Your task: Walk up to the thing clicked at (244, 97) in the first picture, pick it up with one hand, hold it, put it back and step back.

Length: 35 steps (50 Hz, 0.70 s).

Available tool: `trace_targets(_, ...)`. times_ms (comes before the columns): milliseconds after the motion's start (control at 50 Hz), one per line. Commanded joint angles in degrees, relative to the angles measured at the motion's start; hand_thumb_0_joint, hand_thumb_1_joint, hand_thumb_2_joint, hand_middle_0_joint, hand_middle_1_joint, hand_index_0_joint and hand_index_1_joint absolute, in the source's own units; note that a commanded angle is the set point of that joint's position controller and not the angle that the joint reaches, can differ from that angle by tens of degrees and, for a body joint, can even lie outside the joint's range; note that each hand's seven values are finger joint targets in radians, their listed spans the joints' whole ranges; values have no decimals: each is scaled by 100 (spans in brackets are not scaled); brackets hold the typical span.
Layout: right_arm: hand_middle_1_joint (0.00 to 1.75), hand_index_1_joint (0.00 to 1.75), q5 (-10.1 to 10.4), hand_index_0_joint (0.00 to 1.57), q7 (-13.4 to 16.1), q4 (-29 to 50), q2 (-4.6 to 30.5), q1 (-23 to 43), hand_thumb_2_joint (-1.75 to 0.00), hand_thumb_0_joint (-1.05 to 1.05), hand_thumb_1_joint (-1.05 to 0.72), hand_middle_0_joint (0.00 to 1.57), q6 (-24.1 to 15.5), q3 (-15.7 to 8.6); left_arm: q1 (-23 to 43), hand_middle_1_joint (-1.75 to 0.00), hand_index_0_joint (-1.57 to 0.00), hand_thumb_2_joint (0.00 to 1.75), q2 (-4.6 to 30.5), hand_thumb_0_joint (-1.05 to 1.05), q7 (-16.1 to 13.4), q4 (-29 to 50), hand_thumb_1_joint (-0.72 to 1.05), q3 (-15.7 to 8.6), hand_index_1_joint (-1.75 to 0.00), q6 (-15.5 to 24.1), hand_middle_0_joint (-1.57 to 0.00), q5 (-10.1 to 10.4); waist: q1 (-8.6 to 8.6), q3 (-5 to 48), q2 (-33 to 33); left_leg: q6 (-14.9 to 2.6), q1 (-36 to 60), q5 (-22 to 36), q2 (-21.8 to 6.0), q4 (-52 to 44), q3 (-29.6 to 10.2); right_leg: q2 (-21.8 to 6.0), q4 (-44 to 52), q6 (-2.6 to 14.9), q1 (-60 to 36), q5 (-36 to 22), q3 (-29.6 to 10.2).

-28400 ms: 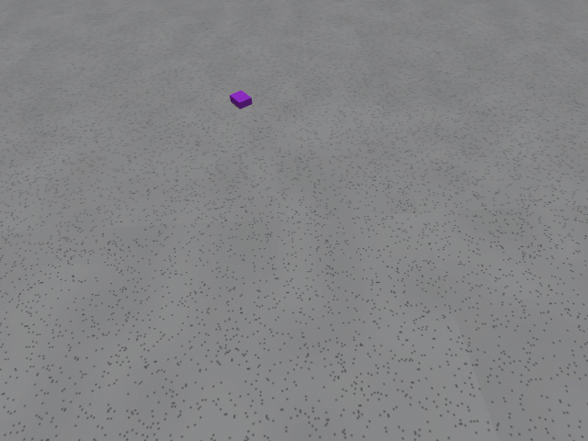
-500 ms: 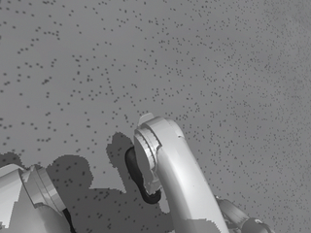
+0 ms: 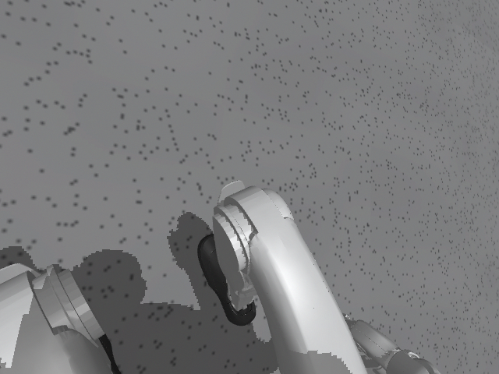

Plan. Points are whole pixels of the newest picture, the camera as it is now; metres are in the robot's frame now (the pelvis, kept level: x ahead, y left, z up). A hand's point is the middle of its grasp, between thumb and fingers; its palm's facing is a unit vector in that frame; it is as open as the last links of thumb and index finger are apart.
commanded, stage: open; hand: left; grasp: from above
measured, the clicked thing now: out of the picture +0.46 +0.34 -0.29
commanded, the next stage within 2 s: withdraw in 0.12 s
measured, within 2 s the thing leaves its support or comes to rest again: neither
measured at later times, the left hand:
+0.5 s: hand out of the picture +0.46 +0.34 -0.22, palm faces -0.33 -0.15 -0.93, open 14.1 cm
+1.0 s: hand out of the picture +0.43 +0.34 -0.09, palm faces -0.50 -0.13 -0.86, open 13.9 cm
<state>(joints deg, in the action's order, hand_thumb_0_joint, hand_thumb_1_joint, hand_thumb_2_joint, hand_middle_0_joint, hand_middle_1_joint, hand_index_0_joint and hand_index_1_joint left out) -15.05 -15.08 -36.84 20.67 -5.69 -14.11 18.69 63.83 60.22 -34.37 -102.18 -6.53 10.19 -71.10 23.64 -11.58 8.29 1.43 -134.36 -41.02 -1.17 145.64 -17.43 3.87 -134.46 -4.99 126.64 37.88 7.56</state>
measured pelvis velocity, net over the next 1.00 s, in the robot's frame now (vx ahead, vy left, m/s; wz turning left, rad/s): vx -0.01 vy -0.01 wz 0.13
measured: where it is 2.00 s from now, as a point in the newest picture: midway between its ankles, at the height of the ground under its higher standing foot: (174, 333)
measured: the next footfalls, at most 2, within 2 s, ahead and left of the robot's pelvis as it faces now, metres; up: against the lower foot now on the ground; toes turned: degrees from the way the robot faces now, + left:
none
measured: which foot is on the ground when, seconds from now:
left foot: down 0.00-1.00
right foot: down 0.00-1.00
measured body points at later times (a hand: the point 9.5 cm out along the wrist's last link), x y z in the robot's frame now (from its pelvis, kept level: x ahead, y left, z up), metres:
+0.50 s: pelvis +0.00 +0.00 +0.01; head +0.27 +0.13 +0.34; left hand +0.48 +0.34 -0.17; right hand +0.06 -0.25 -0.05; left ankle +0.06 +0.13 -0.27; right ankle +0.12 -0.13 -0.27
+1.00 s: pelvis -0.01 -0.01 +0.05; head +0.21 +0.08 +0.43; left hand +0.45 +0.34 -0.04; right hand +0.10 -0.28 -0.05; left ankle +0.06 +0.13 -0.27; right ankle +0.12 -0.13 -0.27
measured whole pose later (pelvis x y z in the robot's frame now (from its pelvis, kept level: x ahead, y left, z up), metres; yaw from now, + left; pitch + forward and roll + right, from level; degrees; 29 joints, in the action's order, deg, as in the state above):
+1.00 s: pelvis -0.01 -0.01 +0.05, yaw +7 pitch +33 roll -9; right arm -6.3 -7.9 -36.2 18.4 -8.2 -0.2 6.9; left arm 60.1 44.0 -10.1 -80.6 0.8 8.4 -67.4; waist 14.9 2.4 -0.7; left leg 1.4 -130.1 -36.2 -0.5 132.9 -10.1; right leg 0.4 -127.6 -3.3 124.5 36.4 2.9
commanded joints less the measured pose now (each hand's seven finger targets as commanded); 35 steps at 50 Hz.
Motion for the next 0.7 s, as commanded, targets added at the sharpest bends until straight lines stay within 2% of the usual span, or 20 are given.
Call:
trace_targets(0,30,30,23,20,99,-123,1918,-1086,-90,0,-88,20,4,-517,1329,-99,-6,99,1198,0,-265,580,-53,35,-99,54,-7,2,341,3575,-3157,-101,2912,1221,-255,-1553,673,174,1017,554,-1917,-1467,932)
trace_targets(20,30,30,2,20,102,-117,1922,-1137,-90,0,-89,20,14,-525,1293,-99,-6,100,1140,0,-265,524,-53,86,-100,60,-7,-9,409,3580,-3137,-114,2906,1252,-244,-1535,718,195,1046,552,-2061,-1521,921)
trace_targets(60,30,30,27,20,125,-115,1928,-1091,-90,0,-89,20,-14,-531,1352,-99,-6,98,1149,0,-281,563,-53,113,-99,59,-7,22,376,3539,-3056,-136,2834,1214,-237,-1455,755,180,1057,529,-2024,-1526,887)
trace_targets(120,30,30,14,20,129,-133,1894,-1102,-90,0,-88,20,-7,-471,1329,-98,-7,99,1281,0,-332,542,-52,19,-99,50,-7,17,339,3594,-3083,-114,2866,1238,-254,-1542,707,183,1078,543,-2059,-1507,913)
trace_targets(220,30,30,6,20,114,-129,1930,-1116,-90,0,-90,20,-27,-507,1297,-100,-8,97,1233,0,-326,606,-51,36,-99,-3,-7,9,375,3632,-3210,-94,3004,1406,-270,-1514,700,188,1038,537,-2075,-1668,919)
trace_targets(280,30,30,0,20,97,-166,1932,-1174,-90,0,-90,20,-5,-547,1283,-98,-8,97,1451,0,-289,1022,-51,-142,-98,-13,-8,1,247,3935,-3544,-65,3188,1659,-269,-1554,720,157,1014,553,-2186,-1832,906)
trace_targets(320,30,30,55,20,111,-149,1902,-1104,-90,0,-90,20,14,-675,1232,-98,-8,98,1372,0,-209,1349,-52,-113,-98,-53,-7,-6,84,4186,-3754,-38,3370,1755,-256,-1572,774,162,965,590,-2169,-1863,890)
trace_targets(340,30,30,36,20,84,-182,1871,-1173,-90,0,-90,20,28,-730,1315,-98,-8,97,1427,0,-169,1676,-51,-220,-97,-51,-8,8,51,4391,-3952,-23,3496,1826,-244,-1607,777,142,945,605,-2187,-1887,888)
trace_targets(360,30,30,67,20,75,-141,1871,-1164,-90,0,-90,20,56,-813,1235,-97,-8,98,1477,0,-146,2057,-51,-362,-97,-57,-8,57,-120,4719,-4159,16,3707,1957,-241,-1691,755,115,908,635,-2170,-1939,890)
trace_targets(380,30,30,109,20,50,-39,1763,-1031,-90,0,-90,20,90,-857,1012,-98,-7,98,1108,0,-70,2191,-52,-154,-98,-105,-8,81,-205,4864,-4248,9,3766,2019,-227,-1705,823,147,943,655,-2158,-1968,851)
trace_targets(400,30,30,141,20,30,-121,1751,-1081,-90,0,-90,20,137,-941,1007,-98,-7,98,1084,0,-17,2357,-52,-201,-97,-132,-7,107,-235,5003,-4216,-12,3701,2063,-208,-1688,871,143,974,648,-2152,-2025,829)
trace_targets(440,30,30,249,20,-9,-90,1650,-1110,-90,0,-90,20,233,-1109,951,-98,-7,98,866,0,96,3019,-51,-227,-97,-219,-7,190,-431,5237,-4311,-18,3669,2050,-162,-1786,969,124,1010,672,-2112,-2058,749)
trace_targets(460,30,30,321,20,-36,-170,1598,-1108,-90,0,-90,20,286,-1214,641,-98,-7,98,671,0,190,2874,-51,-168,-98,-309,-7,218,-575,5199,-4272,-24,3633,1992,-151,-1809,1019,128,1004,691,-1913,-1969,700)
trace_targets(480,30,30,382,20,-39,-180,1592,-1100,-90,0,-90,20,349,-1310,646,-98,-7,99,631,0,286,3011,-51,-218,-98,-382,-7,245,-637,5249,-4137,-38,3527,1884,-135,-1855,1025,114,1010,695,-1742,-1856,684)
trace_targets(520,30,30,513,20,-71,-226,1483,-1191,-90,0,-89,20,469,-1436,793,-98,-7,99,129,0,505,3021,-51,43,-98,-530,-7,307,-558,4937,-3839,-114,3152,1558,-111,-1895,1100,114,1160,687,-1581,-1672,579)
trace_targets(580,30,30,642,20,-62,-268,1380,-1373,-90,0,-89,20,616,-1586,886,-100,-7,100,-394,0,935,3265,-52,306,-100,-682,-7,443,-543,4954,-3317,-190,2978,1339,-48,-2037,1161,71,1358,674,-1655,-1506,463)
trace_targets(600,30,30,693,20,-38,-260,1358,-1380,-90,0,-90,20,666,-1649,1039,-100,-7,101,-374,0,1087,3572,-52,335,-100,-677,-7,510,-615,5156,-3275,-204,3066,1281,-45,-2132,1159,62,1433,682,-1732,-1440,426)
trace_targets(620,30,30,747,20,-5,-219,1375,-1421,-90,0,-90,20,733,-1721,1113,-99,-6,101,-381,0,1226,3659,-53,334,-100,-709,-7,532,-607,5276,-3204,-191,3215,1271,-24,-2257,1138,14,1479,689,-1758,-1420,412)
trace_targets(640,30,30,794,20,30,-224,1333,-1451,-90,0,-90,20,804,-1770,1233,-99,-7,101,-559,0,1382,3744,-53,457,-100,-727,-7,556,-589,5391,-3160,-186,3279,1240,-21,-2346,1126,2,1495,695,-1800,-1403,387)
trace_targets(680,30,30,870,20,130,-216,1326,-1536,-90,0,-90,20,937,-1868,1299,-99,-6,102,-703,0,1668,3525,-54,555,-101,-732,-8,565,-550,5168,-2786,-212,3131,1030,12,-2434,1120,-26,1631,695,-1716,-1210,332)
